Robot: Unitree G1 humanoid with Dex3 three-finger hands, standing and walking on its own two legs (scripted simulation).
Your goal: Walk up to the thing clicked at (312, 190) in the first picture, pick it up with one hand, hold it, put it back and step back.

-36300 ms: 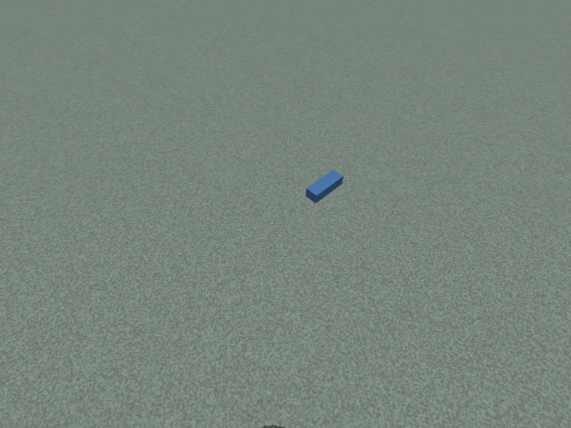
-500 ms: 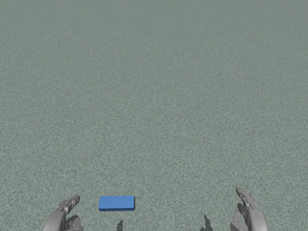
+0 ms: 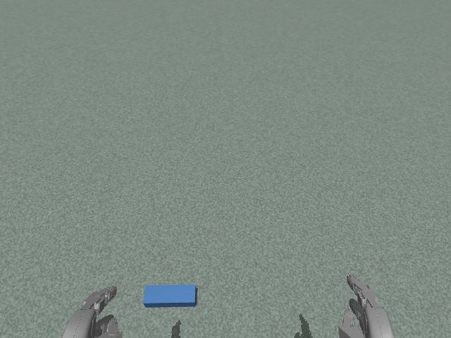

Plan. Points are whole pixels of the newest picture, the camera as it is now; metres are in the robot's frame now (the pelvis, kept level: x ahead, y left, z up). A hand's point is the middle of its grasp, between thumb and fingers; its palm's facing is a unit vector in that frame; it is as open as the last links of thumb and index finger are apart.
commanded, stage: home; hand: left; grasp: from above
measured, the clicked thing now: (170, 295) +0.43 +0.20 -0.69
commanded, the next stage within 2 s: stand in 0.32 s
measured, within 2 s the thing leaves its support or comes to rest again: neither
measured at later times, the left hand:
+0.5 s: hand (117, 336) +0.17 +0.19 -0.07, palm faces +0.00 -0.96 -0.28, open 7.4 cm
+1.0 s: hand out of the picture +0.04 +0.24 -0.10, palm faces +0.04 -0.95 -0.31, open 7.4 cm
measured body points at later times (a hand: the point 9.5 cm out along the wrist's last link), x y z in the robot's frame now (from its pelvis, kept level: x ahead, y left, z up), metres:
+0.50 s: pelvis +0.00 +0.00 +0.01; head +0.02 +0.00 +0.46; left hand +0.17 +0.24 -0.05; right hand +0.16 -0.25 -0.08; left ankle +0.01 +0.11 -0.68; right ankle +0.01 -0.13 -0.68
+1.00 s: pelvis -0.01 +0.01 +0.06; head -0.02 +0.01 +0.51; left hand +0.04 +0.29 -0.08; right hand +0.06 -0.26 -0.08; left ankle +0.01 +0.11 -0.68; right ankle +0.01 -0.13 -0.68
